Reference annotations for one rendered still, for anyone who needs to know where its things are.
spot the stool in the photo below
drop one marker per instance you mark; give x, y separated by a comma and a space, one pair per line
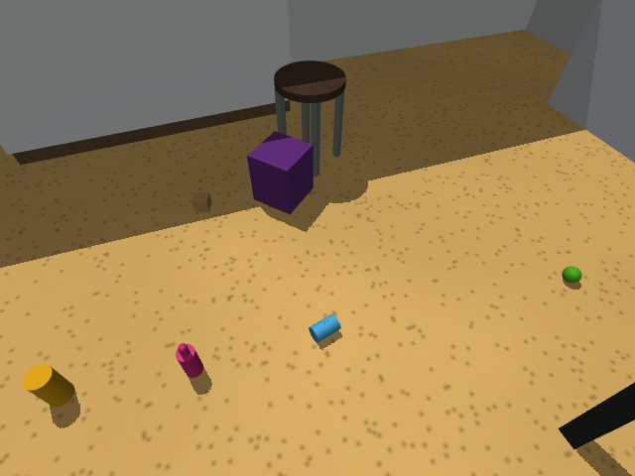
311, 82

